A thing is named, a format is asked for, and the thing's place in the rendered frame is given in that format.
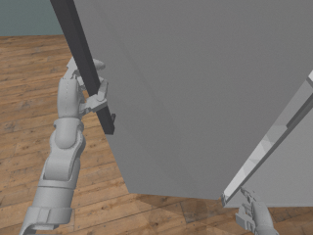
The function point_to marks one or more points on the right robot forearm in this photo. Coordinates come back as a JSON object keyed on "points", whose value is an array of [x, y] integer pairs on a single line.
{"points": [[265, 230]]}

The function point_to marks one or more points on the left robot hand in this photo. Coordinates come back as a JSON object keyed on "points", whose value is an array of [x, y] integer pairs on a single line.
{"points": [[70, 93]]}

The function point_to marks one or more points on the fridge door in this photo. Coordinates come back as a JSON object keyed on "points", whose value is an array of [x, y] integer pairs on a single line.
{"points": [[195, 84]]}

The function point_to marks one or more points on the left robot forearm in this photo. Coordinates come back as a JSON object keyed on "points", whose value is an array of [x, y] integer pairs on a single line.
{"points": [[51, 204]]}

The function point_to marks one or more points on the right robot hand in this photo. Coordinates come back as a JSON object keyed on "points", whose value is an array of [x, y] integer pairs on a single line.
{"points": [[257, 214]]}

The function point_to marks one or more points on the handle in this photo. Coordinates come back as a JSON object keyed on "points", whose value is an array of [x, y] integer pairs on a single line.
{"points": [[70, 23]]}

